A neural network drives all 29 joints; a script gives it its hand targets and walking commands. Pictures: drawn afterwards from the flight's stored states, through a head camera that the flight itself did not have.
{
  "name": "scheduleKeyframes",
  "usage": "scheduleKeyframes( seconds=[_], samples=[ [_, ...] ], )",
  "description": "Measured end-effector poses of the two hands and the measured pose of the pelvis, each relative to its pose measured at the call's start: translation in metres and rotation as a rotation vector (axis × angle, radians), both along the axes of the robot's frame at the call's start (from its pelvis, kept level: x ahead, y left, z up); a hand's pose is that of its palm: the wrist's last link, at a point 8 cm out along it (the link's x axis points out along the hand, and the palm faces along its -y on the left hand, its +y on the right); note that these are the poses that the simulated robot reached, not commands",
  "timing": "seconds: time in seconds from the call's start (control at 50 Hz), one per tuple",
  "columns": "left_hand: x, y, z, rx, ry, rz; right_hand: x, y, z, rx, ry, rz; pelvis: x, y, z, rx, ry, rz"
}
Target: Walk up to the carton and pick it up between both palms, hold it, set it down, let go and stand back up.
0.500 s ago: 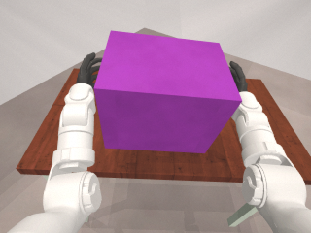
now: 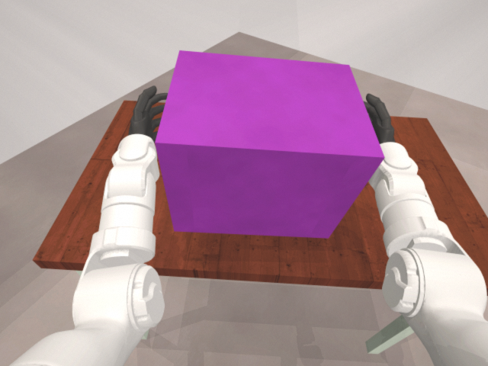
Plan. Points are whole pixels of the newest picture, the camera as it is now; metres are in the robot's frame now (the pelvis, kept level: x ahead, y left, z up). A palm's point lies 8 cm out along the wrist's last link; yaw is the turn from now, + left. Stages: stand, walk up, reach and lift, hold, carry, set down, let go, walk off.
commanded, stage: set down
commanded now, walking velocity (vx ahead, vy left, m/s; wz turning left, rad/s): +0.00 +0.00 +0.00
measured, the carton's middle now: (258, 150) +0.44 +0.02 +0.12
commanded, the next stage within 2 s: none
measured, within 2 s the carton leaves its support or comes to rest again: rests again in 1.24 s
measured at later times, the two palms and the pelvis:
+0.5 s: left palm (155, 144) +0.42 +0.19 +0.14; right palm (375, 148) +0.45 -0.19 +0.14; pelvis +0.00 +0.00 +0.00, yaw -1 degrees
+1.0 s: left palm (161, 155) +0.43 +0.19 +0.10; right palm (366, 149) +0.47 -0.19 +0.11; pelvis +0.01 +0.00 +0.00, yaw -1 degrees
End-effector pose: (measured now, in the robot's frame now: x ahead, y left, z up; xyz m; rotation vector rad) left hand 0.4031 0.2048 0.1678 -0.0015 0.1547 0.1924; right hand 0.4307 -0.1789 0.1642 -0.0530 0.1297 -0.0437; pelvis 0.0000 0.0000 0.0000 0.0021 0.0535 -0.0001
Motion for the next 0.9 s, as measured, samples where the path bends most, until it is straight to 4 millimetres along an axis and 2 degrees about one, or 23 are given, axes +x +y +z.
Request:
scheduleKeyframes(
  seconds=[0.22,0.36,0.54,0.9],
  samples=[
    [0.003,-0.005,-0.026,0.005,0.051,0.001,0.004,-0.005,-0.021,-0.004,0.046,0.004,-0.001,0.000,0.000,-0.002,0.037,-0.004],
    [0.008,-0.009,-0.028,0.011,0.044,0.008,0.009,-0.009,-0.028,0.003,0.038,0.010,-0.001,0.000,-0.001,-0.001,0.079,-0.013],
    [0.015,-0.010,-0.030,-0.002,0.046,0.019,0.020,-0.009,-0.027,-0.008,0.039,0.022,0.000,-0.001,-0.001,0.002,0.112,-0.018],
    [0.024,-0.008,-0.061,-0.002,0.094,0.039,0.038,-0.007,-0.047,-0.011,0.082,0.044,0.005,0.000,-0.004,-0.001,0.192,-0.022]
  ],
)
